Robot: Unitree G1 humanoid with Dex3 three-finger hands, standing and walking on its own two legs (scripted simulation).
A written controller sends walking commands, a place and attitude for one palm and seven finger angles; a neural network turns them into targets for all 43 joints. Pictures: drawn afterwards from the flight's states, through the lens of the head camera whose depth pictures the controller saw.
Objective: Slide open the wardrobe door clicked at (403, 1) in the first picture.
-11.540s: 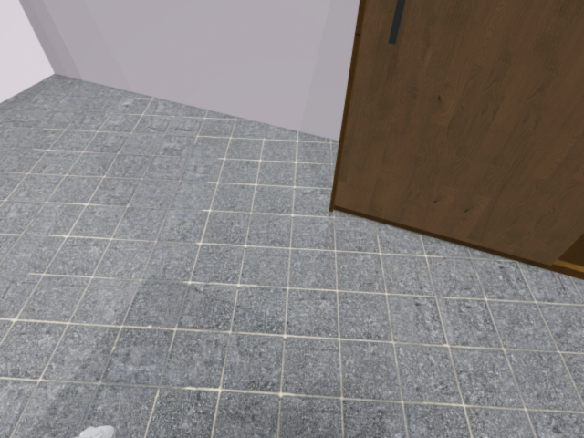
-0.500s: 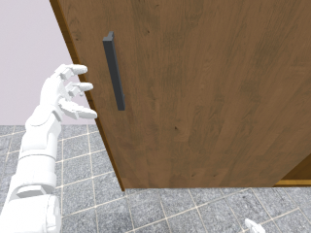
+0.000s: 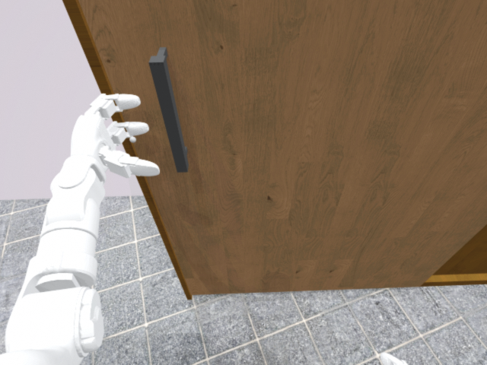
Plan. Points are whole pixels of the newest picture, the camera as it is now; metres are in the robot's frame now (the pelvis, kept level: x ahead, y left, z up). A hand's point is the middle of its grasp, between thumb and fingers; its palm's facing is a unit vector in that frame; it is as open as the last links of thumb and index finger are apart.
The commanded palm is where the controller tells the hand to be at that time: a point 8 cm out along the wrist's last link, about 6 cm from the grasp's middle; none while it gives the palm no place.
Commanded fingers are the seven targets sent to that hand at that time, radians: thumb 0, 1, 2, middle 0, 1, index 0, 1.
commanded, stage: move the hooked fingers beside the handle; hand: left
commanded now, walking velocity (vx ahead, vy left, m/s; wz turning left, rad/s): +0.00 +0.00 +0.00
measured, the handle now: (173, 116) +0.49 +0.14 +0.17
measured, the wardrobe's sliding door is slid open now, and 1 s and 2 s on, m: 0.00 0.00 0.00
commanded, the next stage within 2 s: feel for the door with the fingertips in 0.52 s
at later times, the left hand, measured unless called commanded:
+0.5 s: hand (133, 143) +0.41 +0.19 +0.17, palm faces +0.06 -1.00 +0.01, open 14.0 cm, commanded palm +0.38 +0.24 +0.17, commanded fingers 0.00 -0.50 0.30 -0.30 -1.20 -0.30 -1.20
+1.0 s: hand (159, 139) +0.42 +0.15 +0.17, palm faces +0.02 -1.00 +0.03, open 14.0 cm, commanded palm +0.39 +0.21 +0.17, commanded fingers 0.00 -0.50 0.30 -0.30 -1.20 -0.30 -1.20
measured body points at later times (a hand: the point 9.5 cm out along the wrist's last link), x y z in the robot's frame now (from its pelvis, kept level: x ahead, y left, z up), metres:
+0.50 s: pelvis -0.01 +0.00 +0.00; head -0.01 -0.01 +0.45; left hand +0.40 +0.24 +0.18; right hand +0.12 -0.24 -0.10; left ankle +0.00 +0.12 -0.74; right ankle -0.03 -0.11 -0.74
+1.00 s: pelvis -0.01 +0.01 +0.00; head +0.00 +0.00 +0.45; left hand +0.42 +0.20 +0.17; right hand +0.10 -0.25 -0.11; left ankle +0.00 +0.12 -0.74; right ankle -0.03 -0.11 -0.74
